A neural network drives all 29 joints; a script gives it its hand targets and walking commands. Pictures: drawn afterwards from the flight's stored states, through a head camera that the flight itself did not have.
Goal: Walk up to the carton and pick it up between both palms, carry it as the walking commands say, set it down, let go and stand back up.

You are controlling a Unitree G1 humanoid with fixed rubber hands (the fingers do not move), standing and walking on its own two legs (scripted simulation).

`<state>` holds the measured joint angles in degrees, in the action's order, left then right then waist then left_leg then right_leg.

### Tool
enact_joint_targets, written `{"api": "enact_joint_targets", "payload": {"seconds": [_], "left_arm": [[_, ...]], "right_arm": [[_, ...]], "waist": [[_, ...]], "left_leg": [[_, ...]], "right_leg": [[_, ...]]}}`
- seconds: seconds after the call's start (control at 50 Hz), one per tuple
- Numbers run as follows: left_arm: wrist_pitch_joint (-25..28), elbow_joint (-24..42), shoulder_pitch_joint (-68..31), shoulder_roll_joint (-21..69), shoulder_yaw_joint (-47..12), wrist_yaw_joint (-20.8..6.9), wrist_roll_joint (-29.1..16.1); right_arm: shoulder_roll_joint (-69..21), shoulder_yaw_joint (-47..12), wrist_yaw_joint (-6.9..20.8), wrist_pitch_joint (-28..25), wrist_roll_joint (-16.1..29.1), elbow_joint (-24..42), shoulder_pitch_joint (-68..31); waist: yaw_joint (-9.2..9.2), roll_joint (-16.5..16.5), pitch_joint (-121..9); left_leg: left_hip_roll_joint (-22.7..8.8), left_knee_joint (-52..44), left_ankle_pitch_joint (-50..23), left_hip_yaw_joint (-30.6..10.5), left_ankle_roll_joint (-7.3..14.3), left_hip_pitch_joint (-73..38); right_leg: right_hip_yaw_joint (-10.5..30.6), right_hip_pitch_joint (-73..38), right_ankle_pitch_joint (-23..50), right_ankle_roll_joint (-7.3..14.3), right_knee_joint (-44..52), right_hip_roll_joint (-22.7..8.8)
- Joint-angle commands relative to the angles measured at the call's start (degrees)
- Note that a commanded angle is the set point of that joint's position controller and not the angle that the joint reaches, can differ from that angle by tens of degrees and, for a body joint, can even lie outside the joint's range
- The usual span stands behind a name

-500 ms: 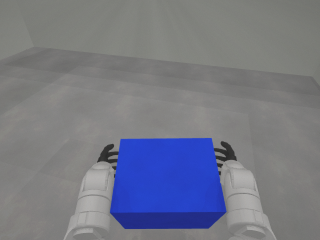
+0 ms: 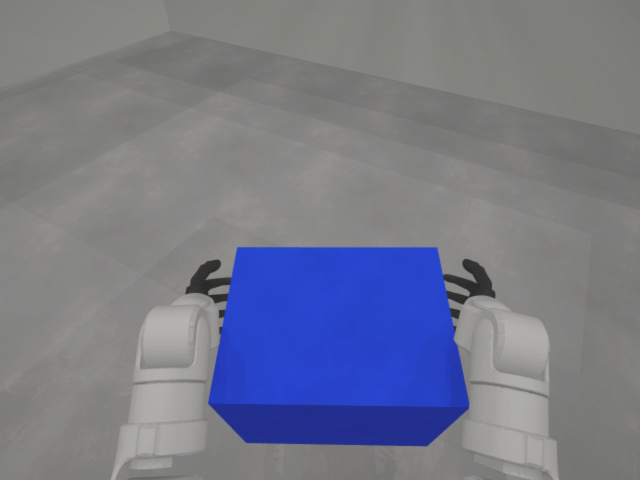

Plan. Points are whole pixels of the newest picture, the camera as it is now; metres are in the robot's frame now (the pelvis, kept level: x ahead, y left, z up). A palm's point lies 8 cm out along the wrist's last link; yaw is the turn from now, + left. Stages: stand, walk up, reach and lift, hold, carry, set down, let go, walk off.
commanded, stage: carry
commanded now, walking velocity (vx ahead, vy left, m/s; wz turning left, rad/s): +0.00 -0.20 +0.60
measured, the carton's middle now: (336, 351) +0.30 +0.00 -0.01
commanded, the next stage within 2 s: none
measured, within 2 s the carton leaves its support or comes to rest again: neither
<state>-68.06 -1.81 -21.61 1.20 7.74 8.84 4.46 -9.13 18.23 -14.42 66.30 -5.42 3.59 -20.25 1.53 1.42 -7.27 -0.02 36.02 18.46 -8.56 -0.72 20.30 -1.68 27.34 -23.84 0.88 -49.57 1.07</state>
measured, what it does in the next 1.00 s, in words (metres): steps to the right, turning left: right foot, then left foot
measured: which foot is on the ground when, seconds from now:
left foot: down 0.00-0.12, up 0.14-0.48, down 0.50-0.82, up 0.84-1.00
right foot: up 0.00-0.10, down 0.12-0.50, up 0.52-0.80, down 0.82-1.00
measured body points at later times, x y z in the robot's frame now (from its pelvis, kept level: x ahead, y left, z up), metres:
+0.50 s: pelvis +0.03 -0.10 -0.01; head +0.04 -0.11 +0.44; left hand +0.25 +0.15 +0.06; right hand +0.38 -0.16 +0.06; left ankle +0.00 -0.02 -0.73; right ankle +0.04 -0.15 -0.73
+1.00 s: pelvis +0.06 -0.21 +0.00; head +0.08 -0.24 +0.45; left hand +0.20 +0.08 +0.08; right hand +0.40 -0.19 +0.06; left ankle -0.05 -0.12 -0.66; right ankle +0.11 -0.27 -0.73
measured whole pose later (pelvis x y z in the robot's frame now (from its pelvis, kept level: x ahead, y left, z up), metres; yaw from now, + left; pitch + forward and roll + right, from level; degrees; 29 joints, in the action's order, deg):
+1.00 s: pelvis +0.06 -0.21 +0.00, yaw +37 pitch +3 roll +3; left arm -68.8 11.4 -13.5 8.3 9.0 11.3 6.3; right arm -7.5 15.2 -9.9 66.8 -6.2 12.3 -14.5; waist 0.0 1.2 -5.1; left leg -0.8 60.5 25.7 2.8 -3.0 29.9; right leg -8.9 21.1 -18.4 2.8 -36.0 -4.8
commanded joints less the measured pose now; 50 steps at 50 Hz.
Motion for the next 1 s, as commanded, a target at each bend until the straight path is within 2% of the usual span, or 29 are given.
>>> {"api": "enact_joint_targets", "payload": {"seconds": [0.0,0.04,0.06,0.08,0.1,0.12,0.14,0.16,0.2,0.22,0.28,0.36,0.42,0.44,0.46,0.48,0.5,0.52,0.56,0.58,0.64,0.74,0.78,0.8,0.82,0.84,0.86,0.92,0.98], "left_arm": [[-0.25,13.28,-36.23,66.09,-36.29,-18.73,-26.10],[-0.99,12.18,-34.39,65.56,-35.87,-18.96,-25.77],[-1.12,11.53,-33.41,65.64,-35.60,-19.23,-25.57],[-1.23,10.96,-32.58,65.45,-35.32,-19.64,-25.44],[-1.04,11.39,-32.65,65.04,-35.11,-19.88,-25.47],[-0.84,12.80,-33.47,65.25,-34.99,-20.28,-25.55],[-0.93,13.11,-33.79,65.49,-34.23,-20.44,-24.63],[-0.70,12.58,-31.56,64.55,-32.43,-20.06,-22.28],[-0.41,15.66,-31.73,63.72,-31.75,-19.63,-22.68],[-0.12,17.77,-33.13,63.05,-32.57,-19.46,-23.43],[0.18,18.44,-30.31,61.22,-32.62,-19.25,-23.06],[0.00,15.24,-25.56,61.28,-33.14,-19.35,-22.32],[0.25,15.40,-25.33,61.86,-34.64,-19.00,-22.05],[0.33,15.39,-25.25,61.88,-35.05,-18.92,-22.01],[0.53,16.50,-25.92,62.22,-35.98,-18.79,-22.50],[0.85,17.88,-26.58,62.54,-36.67,-18.67,-23.15],[1.20,20.78,-29.76,62.17,-37.71,-18.71,-24.13],[1.44,22.41,-30.72,62.30,-38.71,-18.99,-25.04],[1.62,22.79,-30.56,63.05,-40.34,-19.51,-25.80],[1.75,22.60,-29.40,63.36,-39.95,-19.58,-25.60],[1.51,23.72,-29.28,64.20,-41.03,-19.49,-26.50],[0.32,21.18,-25.64,61.94,-40.88,-19.69,-25.72],[0.00,19.53,-23.98,61.84,-40.32,-20.14,-25.33],[-0.06,18.95,-23.70,61.49,-39.73,-20.44,-24.90],[0.24,19.42,-24.57,60.58,-39.50,-20.66,-24.85],[0.50,20.13,-26.98,61.54,-40.54,-21.00,-25.16],[0.46,20.60,-28.54,61.32,-39.42,-21.22,-24.16],[0.52,20.98,-26.72,60.82,-37.81,-20.95,-23.32],[0.55,20.88,-24.44,59.72,-37.04,-20.77,-23.41]], "right_arm": [[-49.77,-40.92,27.57,4.82,23.35,4.39,-31.13],[-49.32,-41.08,27.39,5.30,22.61,3.98,-29.81],[-49.21,-41.77,27.20,5.34,22.63,4.45,-29.99],[-49.42,-42.82,26.99,5.24,23.06,5.01,-29.75],[-50.35,-44.09,26.78,5.15,23.72,7.08,-31.29],[-50.29,-45.66,26.61,4.95,24.40,9.34,-34.57],[-50.93,-46.59,26.83,5.05,25.14,9.60,-36.55],[-52.17,-48.22,27.33,5.28,27.19,11.67,-39.98],[-53.35,-49.91,27.48,4.75,28.64,11.01,-37.91],[-53.48,-49.94,27.20,4.66,28.62,9.73,-36.44],[-52.86,-50.19,26.59,5.12,28.61,9.55,-34.97],[-50.66,-49.08,26.11,4.94,26.96,9.29,-31.60],[-50.29,-47.80,26.64,4.71,26.05,7.66,-27.91],[-50.30,-47.60,26.74,4.52,25.82,7.23,-26.93],[-50.57,-47.27,27.00,4.22,25.56,7.88,-26.36],[-50.62,-46.58,27.16,3.81,25.46,7.71,-26.32],[-50.80,-46.28,27.09,3.26,24.87,8.30,-26.17],[-51.37,-46.53,26.83,3.05,24.48,9.61,-26.37],[-51.24,-46.50,26.57,3.19,22.95,9.11,-23.77],[-51.46,-47.06,26.66,3.27,23.40,10.31,-24.41],[-51.29,-47.99,26.59,2.68,23.93,13.14,-24.93],[-50.40,-47.35,26.61,3.31,21.46,9.12,-19.33],[-50.07,-48.33,26.48,3.33,21.39,9.37,-19.96],[-50.34,-49.28,26.42,3.35,21.64,9.49,-20.03],[-50.42,-50.52,26.49,3.12,22.57,11.32,-22.35],[-50.90,-51.72,26.66,2.96,23.38,12.01,-25.90],[-52.33,-52.57,26.76,2.84,23.67,12.37,-27.72],[-52.72,-53.99,26.86,2.50,25.53,12.86,-27.07],[-51.50,-53.74,26.13,3.02,26.05,13.58,-27.16]], "waist": [[-2.94,12.49,-15.33],[-2.52,13.57,-14.92],[-2.08,10.69,-15.35],[-1.83,4.95,-17.28],[-1.79,-10.69,-17.96],[-1.61,-16.59,-17.08],[-1.77,-14.52,-15.97],[-1.77,-13.77,-13.96],[-1.89,-8.57,-13.87],[-1.89,-9.20,-15.48],[-1.23,-14.63,-15.90],[-0.69,-12.00,-17.33],[-1.56,-11.28,-18.05],[-2.63,-7.78,-19.60],[-3.84,-2.82,-22.13],[-3.12,10.23,-21.99],[-2.95,17.63,-20.95],[-2.90,10.51,-21.28],[-3.39,2.65,-18.31],[-3.33,1.68,-17.82],[-3.02,8.24,-16.33],[-2.81,12.79,-13.97],[-2.00,11.79,-13.80],[-1.89,4.26,-14.72],[-1.87,-15.73,-14.04],[-1.92,-17.41,-12.35],[-1.84,-15.15,-10.59],[-2.03,-8.19,-9.94],[-1.20,-12.64,-13.14]], "left_leg": [[-11.76,-8.98,-32.87,-14.02,5.94,-10.45],[-10.41,-6.60,-31.55,-11.55,4.34,-5.40],[-8.67,-3.92,-27.54,-8.69,2.97,-0.90],[-5.41,0.71,-16.00,-5.27,0.94,5.84],[1.40,11.91,8.63,3.42,-1.57,17.66],[2.21,27.24,18.39,10.22,-1.89,22.42],[-0.62,32.66,17.17,11.82,-1.07,22.46],[-2.19,33.41,14.63,11.22,-1.43,20.49],[-2.25,30.55,9.88,12.77,-2.74,19.93],[-1.80,29.40,9.55,13.83,-2.99,20.76],[-1.34,23.67,10.32,15.91,-2.03,21.65],[-1.41,13.41,8.18,17.00,0.25,16.20],[-0.55,-0.81,1.28,18.25,1.73,7.39],[-1.71,-10.63,-7.47,16.46,2.25,0.14],[-7.95,-12.36,-16.08,7.37,3.78,-12.45],[-18.93,-11.16,-42.12,-9.51,8.56,-22.46],[-25.01,-7.79,-57.72,-22.29,12.46,-29.00],[-23.87,-6.99,-52.26,-22.12,13.30,-26.59],[-20.31,-8.79,-36.04,-15.38,11.07,-22.41],[-18.80,-10.26,-29.57,-12.39,9.57,-20.81],[-16.69,-11.97,-24.48,-11.95,8.45,-14.58],[-14.29,-12.05,-15.65,-10.66,5.88,-3.54],[-10.89,-9.76,-8.75,-5.89,2.27,5.08],[-6.22,-4.24,-3.35,-0.56,-0.40,11.10],[2.83,13.16,9.97,10.02,-2.27,20.11],[1.00,27.01,17.38,15.25,-1.47,21.64],[-0.26,33.16,14.87,13.06,-0.62,19.93],[-1.82,31.63,7.64,13.92,-1.65,19.85],[-1.04,25.07,8.31,16.64,-1.49,20.35]], "right_leg": [[0.93,0.22,2.29,-2.86,6.94,1.57],[-0.76,-7.85,4.76,-2.53,16.60,1.54],[-1.97,-15.29,9.94,-2.27,23.73,0.44],[2.17,-24.05,13.12,-0.93,28.42,-5.48],[14.74,-32.00,18.71,2.54,30.75,-18.55],[17.19,-27.99,19.29,7.05,29.15,-26.55],[13.77,-24.11,13.63,9.25,30.69,-25.82],[11.28,-21.61,16.59,9.48,29.87,-22.83],[1.53,-24.93,32.78,7.43,24.78,-17.79],[-1.32,-28.74,40.62,7.03,21.58,-17.03],[-2.29,-32.46,49.11,8.65,18.92,-17.90],[-2.87,-31.48,52.13,10.56,16.48,-19.53],[-5.15,-28.40,50.17,8.58,13.66,-18.59],[-7.66,-25.38,48.30,5.89,9.32,-17.09],[-7.67,-14.26,37.50,1.82,4.59,-15.34],[-8.47,0.27,9.89,-1.76,-1.02,-9.25],[-4.43,12.50,-9.19,-3.35,-7.88,-3.32],[2.29,12.14,-10.36,-2.27,-11.83,-4.52],[1.43,13.48,-4.89,-2.64,-9.49,-4.67],[1.60,12.07,-2.97,-2.77,-6.83,-4.61],[-0.33,6.88,-1.04,-3.21,-3.14,-2.46],[-2.19,-4.86,0.13,-2.67,10.38,-1.06],[-4.09,-18.23,5.01,-1.68,23.83,-1.77],[2.65,-24.74,1.95,0.10,30.74,-8.45],[18.82,-25.94,2.72,4.50,34.33,-22.59],[16.69,-18.23,-2.65,8.85,35.31,-28.19],[12.80,-14.27,-5.83,9.37,36.69,-25.21],[0.19,-19.92,20.06,5.95,28.71,-18.17],[-1.92,-28.46,41.20,7.32,21.04,-18.05]]}}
